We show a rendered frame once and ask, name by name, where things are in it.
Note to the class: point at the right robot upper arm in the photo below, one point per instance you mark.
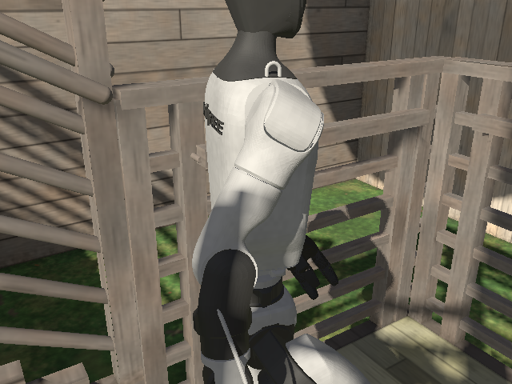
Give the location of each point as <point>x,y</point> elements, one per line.
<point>282,129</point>

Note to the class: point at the humanoid robot head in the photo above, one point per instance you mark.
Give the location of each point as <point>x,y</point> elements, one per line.
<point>259,23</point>

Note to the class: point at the robot left hand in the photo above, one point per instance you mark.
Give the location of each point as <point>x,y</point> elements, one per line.
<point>304,273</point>

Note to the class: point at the humanoid robot torso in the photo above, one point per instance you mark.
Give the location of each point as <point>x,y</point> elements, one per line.
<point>277,243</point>

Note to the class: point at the right robot forearm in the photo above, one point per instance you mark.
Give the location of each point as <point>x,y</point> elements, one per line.
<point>227,285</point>

